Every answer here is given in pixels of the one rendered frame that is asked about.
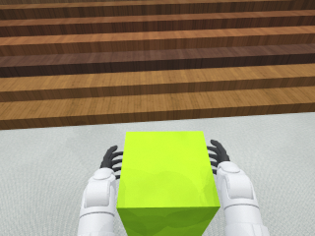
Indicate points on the robot left forearm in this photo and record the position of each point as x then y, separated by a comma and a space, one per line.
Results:
98, 205

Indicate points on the robot left hand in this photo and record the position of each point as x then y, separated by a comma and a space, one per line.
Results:
107, 161

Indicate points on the carton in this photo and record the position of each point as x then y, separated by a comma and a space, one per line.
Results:
167, 186

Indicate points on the robot right forearm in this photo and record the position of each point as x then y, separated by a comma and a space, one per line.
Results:
239, 201

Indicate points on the robot right hand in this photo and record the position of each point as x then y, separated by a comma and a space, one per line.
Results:
220, 155

